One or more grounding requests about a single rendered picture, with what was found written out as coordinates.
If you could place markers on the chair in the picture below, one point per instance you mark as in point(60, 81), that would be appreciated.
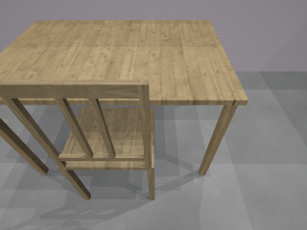
point(101, 138)

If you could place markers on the table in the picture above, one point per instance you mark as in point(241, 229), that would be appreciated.
point(183, 60)

